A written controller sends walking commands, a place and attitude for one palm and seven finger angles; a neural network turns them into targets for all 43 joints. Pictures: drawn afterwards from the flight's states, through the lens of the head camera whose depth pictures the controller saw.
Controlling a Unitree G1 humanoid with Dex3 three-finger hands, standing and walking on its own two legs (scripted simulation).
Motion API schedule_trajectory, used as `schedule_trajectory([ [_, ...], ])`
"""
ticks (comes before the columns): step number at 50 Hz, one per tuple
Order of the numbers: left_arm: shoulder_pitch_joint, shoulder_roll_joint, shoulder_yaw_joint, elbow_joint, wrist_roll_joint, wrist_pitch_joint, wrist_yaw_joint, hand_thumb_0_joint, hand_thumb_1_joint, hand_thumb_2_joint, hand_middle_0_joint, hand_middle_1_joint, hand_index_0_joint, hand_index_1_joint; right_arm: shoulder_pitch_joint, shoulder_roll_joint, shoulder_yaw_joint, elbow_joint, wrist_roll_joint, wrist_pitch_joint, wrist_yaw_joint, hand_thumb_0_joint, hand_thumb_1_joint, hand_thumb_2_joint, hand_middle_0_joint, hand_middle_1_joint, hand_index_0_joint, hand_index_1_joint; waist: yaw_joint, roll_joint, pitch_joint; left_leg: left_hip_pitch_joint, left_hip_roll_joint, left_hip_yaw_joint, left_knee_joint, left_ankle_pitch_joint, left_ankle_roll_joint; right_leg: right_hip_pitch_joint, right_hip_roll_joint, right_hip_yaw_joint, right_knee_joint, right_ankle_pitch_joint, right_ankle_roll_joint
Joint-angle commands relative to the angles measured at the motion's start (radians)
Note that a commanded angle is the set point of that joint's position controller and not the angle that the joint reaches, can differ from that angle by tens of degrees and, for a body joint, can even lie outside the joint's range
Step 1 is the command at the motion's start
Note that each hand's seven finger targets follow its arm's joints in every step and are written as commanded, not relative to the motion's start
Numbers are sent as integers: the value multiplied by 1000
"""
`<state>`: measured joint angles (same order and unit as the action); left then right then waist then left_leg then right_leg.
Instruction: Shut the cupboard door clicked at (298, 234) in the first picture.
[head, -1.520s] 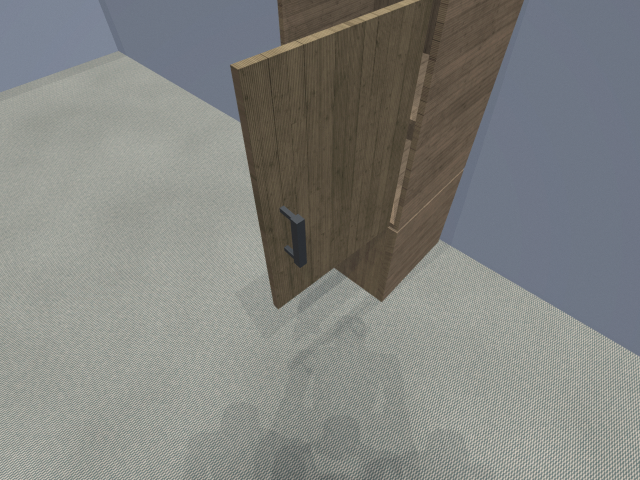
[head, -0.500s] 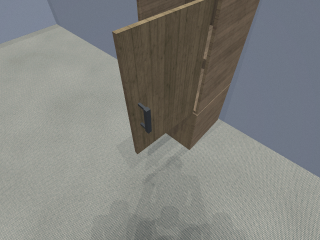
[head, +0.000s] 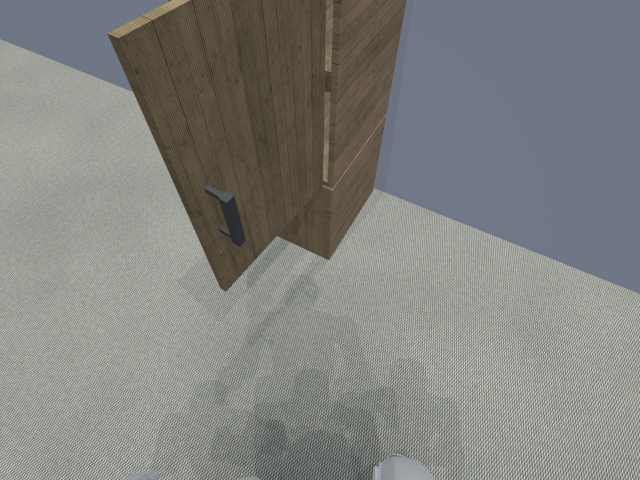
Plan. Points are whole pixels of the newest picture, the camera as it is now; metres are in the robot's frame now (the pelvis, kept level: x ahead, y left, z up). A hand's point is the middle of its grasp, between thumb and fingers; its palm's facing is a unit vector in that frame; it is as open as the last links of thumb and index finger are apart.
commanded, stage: walk to a spot facing it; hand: left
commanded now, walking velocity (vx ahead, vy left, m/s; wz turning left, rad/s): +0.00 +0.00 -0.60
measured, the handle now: (225, 216) +0.53 +0.22 -0.09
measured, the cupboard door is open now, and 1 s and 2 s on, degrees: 85 85 85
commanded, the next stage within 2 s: none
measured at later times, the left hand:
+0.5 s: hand out of the picture +0.13 +0.15 -0.18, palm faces -0.22 -0.96 -0.19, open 7.4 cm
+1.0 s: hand (306, 422) +0.21 +0.04 -0.15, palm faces -0.54 -0.79 -0.28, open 7.4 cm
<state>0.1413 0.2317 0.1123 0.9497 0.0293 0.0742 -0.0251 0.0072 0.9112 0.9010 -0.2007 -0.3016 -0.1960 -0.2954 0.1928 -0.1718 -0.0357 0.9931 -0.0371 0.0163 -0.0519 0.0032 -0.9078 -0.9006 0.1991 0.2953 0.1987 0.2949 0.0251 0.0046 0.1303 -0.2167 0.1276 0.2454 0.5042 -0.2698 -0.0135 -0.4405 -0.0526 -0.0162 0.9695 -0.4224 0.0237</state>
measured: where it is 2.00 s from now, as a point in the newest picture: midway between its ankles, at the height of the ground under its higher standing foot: (462, 447)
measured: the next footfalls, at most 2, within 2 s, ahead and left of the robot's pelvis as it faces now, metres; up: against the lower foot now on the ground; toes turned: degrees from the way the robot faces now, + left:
right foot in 0.12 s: +0.05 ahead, -0.15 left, +0.00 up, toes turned -8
left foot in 0.48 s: +0.09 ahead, +0.08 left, +0.00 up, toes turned -15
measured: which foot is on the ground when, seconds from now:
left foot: down 0.00-0.10, up 0.12-0.46, down 0.48-0.84, up 0.86-1.00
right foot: up 0.00-0.10, down 0.12-0.48, up 0.50-0.82, down 0.84-1.00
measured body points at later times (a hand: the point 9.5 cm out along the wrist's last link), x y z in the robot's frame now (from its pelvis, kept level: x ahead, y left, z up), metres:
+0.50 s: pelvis +0.02 -0.02 -0.01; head +0.07 -0.02 +0.43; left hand +0.14 +0.20 -0.17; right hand +0.07 -0.30 -0.13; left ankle +0.06 +0.09 -0.74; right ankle +0.01 -0.15 -0.73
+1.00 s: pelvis +0.02 -0.08 +0.00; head +0.05 -0.13 +0.44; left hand +0.23 +0.08 -0.13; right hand -0.10 -0.32 -0.16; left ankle +0.08 +0.07 -0.66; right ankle -0.04 -0.15 -0.74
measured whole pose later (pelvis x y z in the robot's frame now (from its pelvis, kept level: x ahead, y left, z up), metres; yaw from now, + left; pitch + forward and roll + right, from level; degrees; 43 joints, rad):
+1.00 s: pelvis +0.02 -0.08 +0.00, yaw -35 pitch +0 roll +1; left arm 0.17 0.20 0.06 0.90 0.02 0.02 -0.01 0.01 0.91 0.90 -0.20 -0.30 -0.20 -0.30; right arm 0.21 -0.27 -0.07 0.95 -0.03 0.07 -0.01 0.01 -0.91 -0.90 0.20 0.29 0.20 0.29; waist -0.01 0.04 0.12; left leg -0.47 0.10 0.05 1.08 -0.43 -0.08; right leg -0.26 0.02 0.00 0.55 -0.30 -0.05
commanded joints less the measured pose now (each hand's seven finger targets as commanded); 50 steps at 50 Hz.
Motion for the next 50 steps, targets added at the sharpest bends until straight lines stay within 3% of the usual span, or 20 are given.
schedule_trajectory([
  [1,9,26,-13,-74,-1,-27,-9,0,900,900,-200,-300,-200,-300,34,-226,-61,-75,0,-13,8,0,-900,-900,200,300,200,300,-30,184,-123,64,242,-120,-116,275,125,54,14,-67,-200,6,-1],
  [4,129,93,2,-52,1,-48,-4,0,900,900,-200,-300,-200,-300,-5,-228,-68,-107,10,-4,20,0,-900,-900,200,300,200,300,39,70,-189,-34,173,-40,140,200,32,298,23,-66,-483,269,-30],
  [5,162,209,23,-44,10,-63,9,0,900,900,-200,-300,-200,-300,-6,-155,-53,-141,19,3,27,0,-900,-900,200,300,200,300,61,-254,-195,-253,42,13,384,-148,-31,427,-190,237,-608,510,-111],
  [6,190,270,29,-40,-4,-59,21,0,900,900,-200,-300,-200,-300,-57,-142,-44,-182,21,13,25,0,-900,-900,200,300,200,300,83,-347,-180,-360,-37,-97,585,-409,-47,387,-335,425,-610,743,-225],
  [8,115,222,26,-63,-1,-55,40,0,900,900,-200,-300,-200,-300,-95,-147,-44,-182,22,19,15,0,-900,-900,200,300,200,300,45,-334,-156,-425,-22,-248,711,-290,-38,358,-252,405,-585,605,-246],
  [13,73,178,11,-96,0,-60,45,0,900,900,-200,-300,-200,-300,-85,-126,-35,-164,25,17,20,0,-900,-900,200,300,200,300,10,-139,-210,-297,-61,-231,542,-181,-56,335,-171,320,-543,692,-221],
  [17,86,187,16,-95,1,-55,39,0,900,900,-200,-300,-200,-300,-97,-125,-35,-176,31,11,17,0,-900,-900,200,300,200,300,16,-143,-192,-248,-92,-235,398,-177,-49,316,-157,376,-555,654,-227],
  [21,22,179,17,-115,-4,-45,34,0,900,900,-200,-300,-200,-300,9,-129,-34,-158,36,-5,9,0,-900,-900,200,300,200,300,-44,-122,-186,-32,-115,-235,91,-61,-32,173,-110,398,-510,556,-177],
  [22,-6,163,11,-122,-11,-41,30,0,900,900,-200,-300,-200,-300,67,-146,-37,-143,35,-13,5,0,-900,-900,200,300,200,300,-80,-92,-191,112,-93,-238,-52,23,-24,59,-67,356,-469,444,-129],
  [24,16,74,-12,-163,-14,-38,11,0,900,900,-200,-300,-200,-300,98,-303,-60,-165,14,-20,0,0,-900,-900,200,300,200,300,-75,342,-175,176,355,-670,-271,74,146,-177,122,75,-67,-196,-5],
  [25,-8,111,-3,-155,2,-33,3,0,900,900,-200,-300,-200,-300,81,-297,-51,-171,5,-19,-3,0,-900,-900,200,300,200,300,-81,219,-139,48,374,-673,-277,61,199,-158,84,109,113,-185,4],
  [29,43,89,2,-106,-1,-26,-20,0,900,900,-200,-300,-200,-300,-46,-207,-21,-211,8,-24,-4,0,-900,-900,200,300,200,300,2,174,-115,53,174,-303,-185,295,129,-157,32,42,250,9,39],
  [36,-63,51,-29,-137,-9,-36,-21,0,900,900,-200,-300,-200,-300,101,-241,-51,-140,5,-16,10,0,-900,-900,200,300,200,300,-72,220,-143,144,209,-173,-76,541,125,5,35,-74,-183,-25,16],
  [39,7,77,-25,-117,-9,-47,-17,0,900,900,-200,-300,-200,-300,83,-262,-60,-139,10,-11,19,0,-900,-900,200,300,200,300,-31,203,-166,77,196,-137,30,467,68,184,59,-100,-416,133,-14],
  [40,85,117,-16,-93,-7,-51,-12,0,900,900,-200,-300,-200,-300,60,-255,-61,-149,16,-8,23,0,-900,-900,200,300,200,300,16,122,-195,-21,167,-99,142,342,25,335,30,-63,-524,276,-34],
  [41,159,223,6,-69,2,-63,2,0,900,900,-200,-300,-200,-300,54,-183,-45,-175,27,-6,31,0,-900,-900,200,300,200,300,51,-179,-250,-244,53,-16,364,-27,-35,539,-194,217,-598,487,-118],
  [42,213,284,14,-49,-12,-63,15,0,900,900,-200,-300,-200,-300,-12,-162,-33,-215,25,4,28,0,-900,-900,200,300,200,300,89,-320,-236,-391,-39,-104,558,-428,-59,516,-346,417,-615,635,-229],
  [43,211,264,18,-54,-12,-64,27,0,900,900,-200,-300,-200,-300,-42,-173,-34,-211,22,13,19,0,-900,-900,200,300,200,300,95,-336,-228,-435,-22,-224,647,-381,-46,465,-310,461,-652,410,-249],
  [46,70,175,0,-93,-10,-66,36,0,900,900,-200,-300,-200,-300,-46,-169,-40,-179,14,7,39,0,-900,-900,200,300,200,300,16,-177,-147,-417,2,-231,642,-164,-63,368,-197,328,-660,259,-214],
  [50,92,179,1,-84,-5,-89,26,0,900,900,-200,-300,-200,-300,-30,-147,-42,-159,12,-2,52,0,-900,-900,200,300,200,300,8,-134,-128,-361,-30,-203,522,-104,-69,328,-158,312,-694,159,-221],
])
